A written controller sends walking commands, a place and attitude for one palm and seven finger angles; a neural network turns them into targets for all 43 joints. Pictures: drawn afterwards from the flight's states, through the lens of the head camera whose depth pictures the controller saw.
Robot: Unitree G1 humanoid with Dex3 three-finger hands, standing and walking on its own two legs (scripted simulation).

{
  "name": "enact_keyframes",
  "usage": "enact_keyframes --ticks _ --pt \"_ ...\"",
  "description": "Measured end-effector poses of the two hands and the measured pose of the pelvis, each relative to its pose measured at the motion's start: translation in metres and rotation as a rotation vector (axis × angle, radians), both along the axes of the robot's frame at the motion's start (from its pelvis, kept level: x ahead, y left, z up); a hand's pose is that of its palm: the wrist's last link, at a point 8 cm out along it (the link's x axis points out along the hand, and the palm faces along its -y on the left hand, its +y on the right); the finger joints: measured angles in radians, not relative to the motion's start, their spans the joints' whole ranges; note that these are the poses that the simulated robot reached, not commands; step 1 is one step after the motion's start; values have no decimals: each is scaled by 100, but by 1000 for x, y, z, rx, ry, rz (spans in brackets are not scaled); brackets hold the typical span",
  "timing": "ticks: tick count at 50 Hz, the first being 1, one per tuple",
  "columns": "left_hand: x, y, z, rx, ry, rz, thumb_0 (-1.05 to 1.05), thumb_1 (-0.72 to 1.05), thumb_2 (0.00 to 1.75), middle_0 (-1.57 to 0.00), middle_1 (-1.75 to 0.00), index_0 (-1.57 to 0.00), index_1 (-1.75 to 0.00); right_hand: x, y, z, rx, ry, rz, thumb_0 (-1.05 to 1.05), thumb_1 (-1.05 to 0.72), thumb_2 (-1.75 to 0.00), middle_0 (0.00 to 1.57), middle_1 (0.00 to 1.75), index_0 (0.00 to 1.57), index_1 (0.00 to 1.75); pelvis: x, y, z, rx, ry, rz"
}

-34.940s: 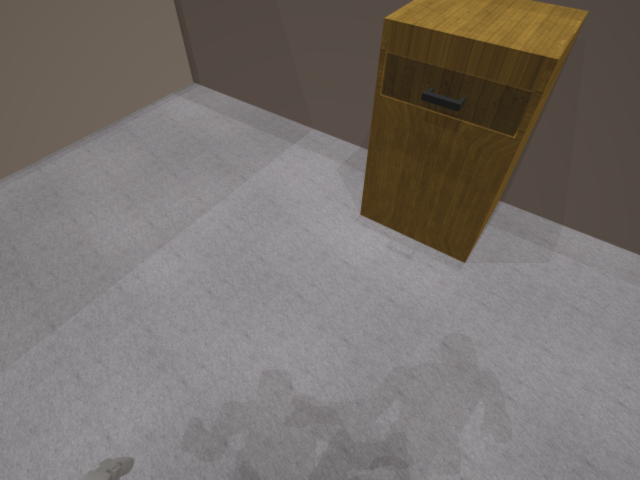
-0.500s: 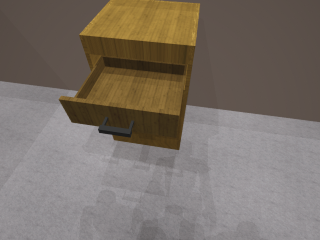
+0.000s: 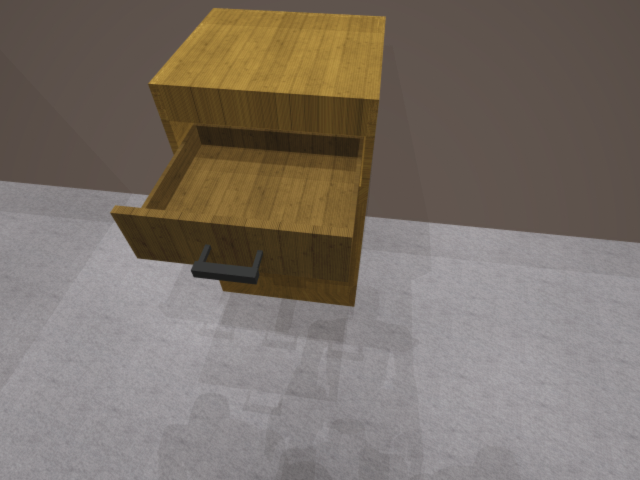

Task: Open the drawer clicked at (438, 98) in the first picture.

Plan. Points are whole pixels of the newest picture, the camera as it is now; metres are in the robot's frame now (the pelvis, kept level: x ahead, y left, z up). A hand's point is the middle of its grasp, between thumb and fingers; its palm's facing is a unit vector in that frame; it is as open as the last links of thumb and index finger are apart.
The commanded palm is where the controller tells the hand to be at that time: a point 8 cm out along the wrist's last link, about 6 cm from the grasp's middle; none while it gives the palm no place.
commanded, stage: look to check the result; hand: left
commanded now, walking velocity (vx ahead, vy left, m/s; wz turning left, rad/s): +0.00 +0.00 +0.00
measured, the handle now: (229, 262) +0.50 +0.20 -0.11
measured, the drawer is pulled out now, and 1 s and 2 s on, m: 0.30 0.30 0.30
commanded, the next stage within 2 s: stand and wait in 0.58 s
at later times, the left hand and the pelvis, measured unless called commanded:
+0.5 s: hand out of the picture -0.02 +0.15 -0.18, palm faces +0.06 -0.98 -0.17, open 7.3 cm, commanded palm none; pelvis +0.01 +0.00 +0.00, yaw +0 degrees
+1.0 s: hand out of the picture +0.00 +0.15 -0.18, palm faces +0.05 -0.98 -0.17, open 7.3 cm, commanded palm none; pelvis +0.01 +0.00 +0.00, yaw +0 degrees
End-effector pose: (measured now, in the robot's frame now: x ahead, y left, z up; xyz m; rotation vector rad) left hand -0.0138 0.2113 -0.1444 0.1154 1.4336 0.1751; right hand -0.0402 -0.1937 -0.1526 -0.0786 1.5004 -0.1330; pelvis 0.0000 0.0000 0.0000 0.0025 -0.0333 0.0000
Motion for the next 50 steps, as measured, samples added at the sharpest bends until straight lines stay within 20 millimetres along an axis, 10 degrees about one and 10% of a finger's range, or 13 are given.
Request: enact_keyframes --ticks 50 --pt "4 -11 -1 -13 24 6 0 91 89 -20 -30 -20 -30 18 -6 1 -9 -7 -4 0 -91 -90 20 30 20 30 13 -4 0 2 5 -3"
